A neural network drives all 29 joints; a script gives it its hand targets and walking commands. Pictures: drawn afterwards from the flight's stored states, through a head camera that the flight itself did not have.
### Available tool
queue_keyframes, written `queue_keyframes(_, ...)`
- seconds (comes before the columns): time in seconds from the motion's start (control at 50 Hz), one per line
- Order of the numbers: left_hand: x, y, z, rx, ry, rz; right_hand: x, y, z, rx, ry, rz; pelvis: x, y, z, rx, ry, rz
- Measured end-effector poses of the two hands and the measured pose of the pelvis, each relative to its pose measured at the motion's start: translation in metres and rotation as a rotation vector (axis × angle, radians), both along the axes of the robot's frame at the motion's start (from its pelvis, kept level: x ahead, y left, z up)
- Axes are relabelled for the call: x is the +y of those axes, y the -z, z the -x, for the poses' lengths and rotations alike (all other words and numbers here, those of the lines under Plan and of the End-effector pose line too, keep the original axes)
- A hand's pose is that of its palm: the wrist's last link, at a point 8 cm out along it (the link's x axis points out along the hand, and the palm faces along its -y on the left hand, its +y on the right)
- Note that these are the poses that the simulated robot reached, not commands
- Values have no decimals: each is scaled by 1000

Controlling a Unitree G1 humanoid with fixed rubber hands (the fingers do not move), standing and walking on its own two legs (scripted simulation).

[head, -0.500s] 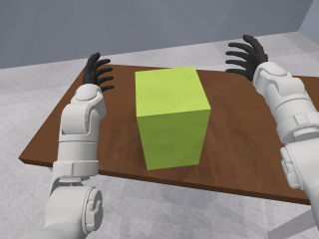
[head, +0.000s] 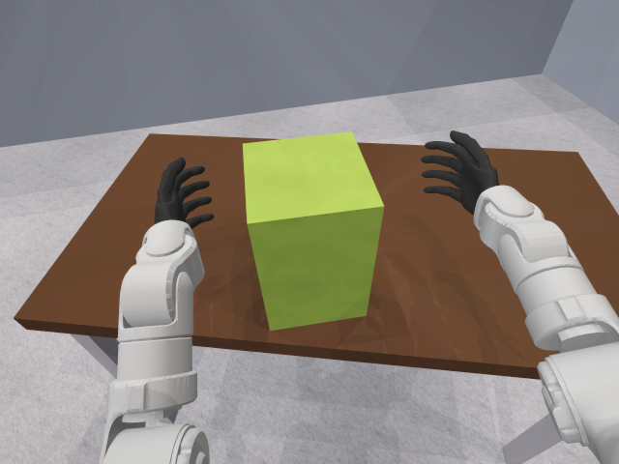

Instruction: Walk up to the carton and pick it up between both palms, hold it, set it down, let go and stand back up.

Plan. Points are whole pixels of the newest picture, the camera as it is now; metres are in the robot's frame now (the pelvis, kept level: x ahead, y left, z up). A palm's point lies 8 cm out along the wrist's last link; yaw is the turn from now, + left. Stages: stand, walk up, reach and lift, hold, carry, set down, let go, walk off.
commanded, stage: set down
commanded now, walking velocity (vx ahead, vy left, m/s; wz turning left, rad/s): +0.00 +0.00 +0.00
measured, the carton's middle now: (309, 236) +0.43 +0.04 +0.04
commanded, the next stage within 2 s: none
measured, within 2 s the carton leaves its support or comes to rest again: neither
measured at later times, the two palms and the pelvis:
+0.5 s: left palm (184, 278) +0.29 +0.18 +0.12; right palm (488, 253) +0.35 -0.19 +0.10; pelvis +0.00 +0.00 +0.00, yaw +0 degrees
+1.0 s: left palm (199, 345) +0.24 +0.17 +0.05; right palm (511, 347) +0.26 -0.22 +0.03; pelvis +0.01 +0.00 +0.00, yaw +0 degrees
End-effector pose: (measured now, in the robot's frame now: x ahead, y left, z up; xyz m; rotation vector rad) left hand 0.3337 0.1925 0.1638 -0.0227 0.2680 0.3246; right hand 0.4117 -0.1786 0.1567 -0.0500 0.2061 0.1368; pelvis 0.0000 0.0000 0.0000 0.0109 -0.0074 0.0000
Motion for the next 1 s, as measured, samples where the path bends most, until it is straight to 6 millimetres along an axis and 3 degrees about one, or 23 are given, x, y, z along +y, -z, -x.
queue_keyframes(0.22,2,25,24,12,-18,14,0,15,18,4,-6,19,-2,0,-1,-25,-8,2)
queue_keyframes(0.76,-20,71,62,24,0,0,-24,82,100,19,35,-8,-2,0,-3,-76,6,-5)
queue_keyframes(0.88,-23,88,73,19,2,-14,-30,100,120,23,41,-10,-2,0,-5,-71,3,-4)
queue_keyframes(1.0,-25,117,93,51,11,-35,-41,128,151,50,65,3,-1,-1,-8,-55,5,-3)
